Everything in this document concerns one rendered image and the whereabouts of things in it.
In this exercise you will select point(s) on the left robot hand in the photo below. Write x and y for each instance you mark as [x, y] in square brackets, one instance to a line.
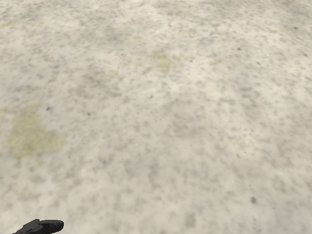
[37, 226]

